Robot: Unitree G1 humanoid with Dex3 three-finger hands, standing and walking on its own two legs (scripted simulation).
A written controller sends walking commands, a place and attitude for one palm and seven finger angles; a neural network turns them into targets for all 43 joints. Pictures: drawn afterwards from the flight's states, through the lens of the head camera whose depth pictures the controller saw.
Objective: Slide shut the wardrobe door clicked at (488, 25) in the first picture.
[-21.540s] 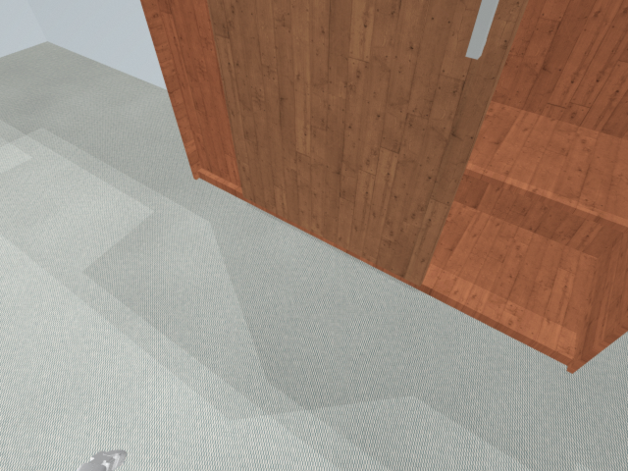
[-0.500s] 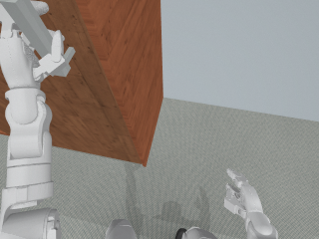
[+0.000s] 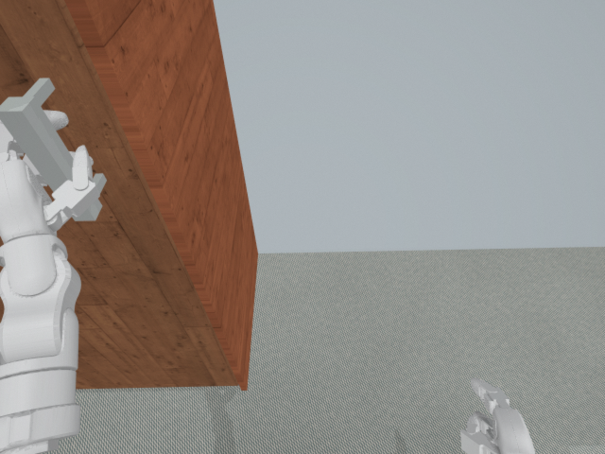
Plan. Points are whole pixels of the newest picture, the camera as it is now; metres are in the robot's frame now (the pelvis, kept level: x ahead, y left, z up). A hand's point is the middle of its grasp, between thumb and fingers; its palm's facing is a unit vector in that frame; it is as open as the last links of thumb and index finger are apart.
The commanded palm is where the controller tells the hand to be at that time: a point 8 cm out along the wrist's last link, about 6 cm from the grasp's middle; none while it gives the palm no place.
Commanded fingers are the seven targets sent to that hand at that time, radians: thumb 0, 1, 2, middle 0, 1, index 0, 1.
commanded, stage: stop walking and hold the door there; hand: left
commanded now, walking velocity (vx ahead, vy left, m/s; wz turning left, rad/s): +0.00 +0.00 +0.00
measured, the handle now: (66, 153) +0.39 +0.29 +0.22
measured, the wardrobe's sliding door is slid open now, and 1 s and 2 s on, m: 0.00 0.00 0.00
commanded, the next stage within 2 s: loosen the grip on the handle in 0.64 s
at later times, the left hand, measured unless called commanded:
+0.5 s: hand (79, 186) +0.35 +0.26 +0.21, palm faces +0.32 -0.94 -0.11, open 6.6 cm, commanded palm +0.31 +0.29 +0.20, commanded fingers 0.00 0.90 0.90 -0.45 -1.40 -0.45 -1.40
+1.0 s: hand (64, 183) +0.34 +0.27 +0.21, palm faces +0.43 -0.90 -0.06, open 10.4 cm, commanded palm +0.31 +0.30 +0.21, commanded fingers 0.00 -0.55 0.20 -0.40 -1.33 -0.40 -1.33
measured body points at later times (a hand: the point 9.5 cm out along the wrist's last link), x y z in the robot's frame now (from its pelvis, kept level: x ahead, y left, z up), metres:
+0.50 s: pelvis -0.02 +0.06 +0.00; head -0.03 +0.05 +0.45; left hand +0.32 +0.31 +0.21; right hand +0.11 -0.17 -0.11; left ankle -0.02 +0.16 -0.74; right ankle +0.01 -0.09 -0.74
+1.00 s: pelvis -0.04 +0.02 +0.00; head -0.03 +0.03 +0.45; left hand +0.32 +0.32 +0.21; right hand +0.13 -0.20 -0.09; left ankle -0.02 +0.16 -0.74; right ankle +0.01 -0.09 -0.74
